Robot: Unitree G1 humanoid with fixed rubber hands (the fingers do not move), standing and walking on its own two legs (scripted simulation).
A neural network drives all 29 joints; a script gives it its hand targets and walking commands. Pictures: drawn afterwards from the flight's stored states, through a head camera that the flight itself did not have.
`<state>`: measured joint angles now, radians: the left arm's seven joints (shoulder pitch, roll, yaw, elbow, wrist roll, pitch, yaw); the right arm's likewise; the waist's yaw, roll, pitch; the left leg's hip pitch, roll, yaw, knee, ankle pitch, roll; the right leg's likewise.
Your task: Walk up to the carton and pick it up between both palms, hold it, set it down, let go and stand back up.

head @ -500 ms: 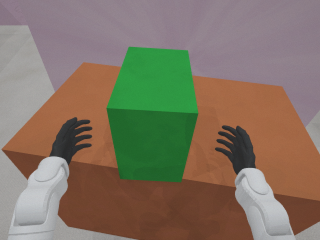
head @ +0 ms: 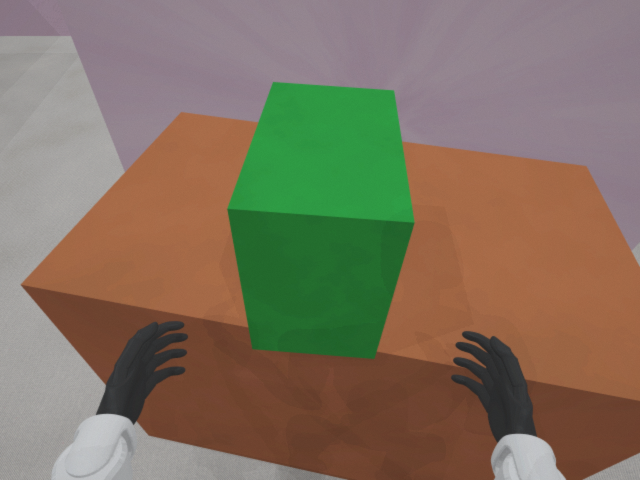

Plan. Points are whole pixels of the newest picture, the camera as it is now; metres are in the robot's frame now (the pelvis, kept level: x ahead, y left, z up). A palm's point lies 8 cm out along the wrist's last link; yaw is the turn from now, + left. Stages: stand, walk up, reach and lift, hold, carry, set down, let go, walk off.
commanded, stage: set down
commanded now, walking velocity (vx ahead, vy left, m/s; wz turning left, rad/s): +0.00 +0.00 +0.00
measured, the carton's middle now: (323, 219) +0.46 +0.02 +0.09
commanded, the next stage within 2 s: let go in 0.94 s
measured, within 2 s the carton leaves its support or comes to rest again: neither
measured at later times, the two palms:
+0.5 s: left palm (138, 425) +0.19 +0.22 +0.00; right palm (501, 442) +0.20 -0.20 +0.00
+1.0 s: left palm (139, 443) +0.19 +0.23 -0.05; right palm (497, 454) +0.20 -0.21 -0.06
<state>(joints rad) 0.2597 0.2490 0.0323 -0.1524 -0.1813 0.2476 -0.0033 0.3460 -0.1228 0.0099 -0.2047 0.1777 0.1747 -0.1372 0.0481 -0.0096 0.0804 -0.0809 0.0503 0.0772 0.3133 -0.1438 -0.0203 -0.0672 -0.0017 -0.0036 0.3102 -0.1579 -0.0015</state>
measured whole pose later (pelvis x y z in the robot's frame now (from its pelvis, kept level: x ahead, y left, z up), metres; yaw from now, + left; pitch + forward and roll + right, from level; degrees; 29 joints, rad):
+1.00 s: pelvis +0.04 +0.00 +0.00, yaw +1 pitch -4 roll +0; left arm 0.29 0.24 0.01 0.31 -0.02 0.13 -0.05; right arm 0.29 -0.18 0.02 0.44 0.05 -0.12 -0.03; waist 0.02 0.01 0.07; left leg -0.06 0.05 0.06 0.33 -0.20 -0.03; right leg -0.03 0.00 -0.02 0.30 -0.21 0.00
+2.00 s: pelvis +0.01 +0.00 -0.02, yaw +5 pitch +1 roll -1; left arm 0.37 0.21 0.02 0.80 0.04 -0.01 0.01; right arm 0.32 -0.22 -0.02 0.87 -0.03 -0.01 0.01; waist 0.01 0.00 -0.03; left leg -0.34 0.02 0.00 0.56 -0.25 -0.01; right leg -0.28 -0.04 -0.07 0.54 -0.29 0.01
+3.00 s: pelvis -0.02 +0.00 -0.01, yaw +6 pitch +0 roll -1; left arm 0.38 0.15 0.01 1.05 0.02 -0.01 0.02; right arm 0.38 -0.13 0.00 1.08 -0.02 -0.01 -0.01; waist 0.00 -0.01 -0.02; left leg -0.30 0.01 -0.02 0.47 -0.17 0.00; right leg -0.25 -0.04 -0.09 0.47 -0.22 0.01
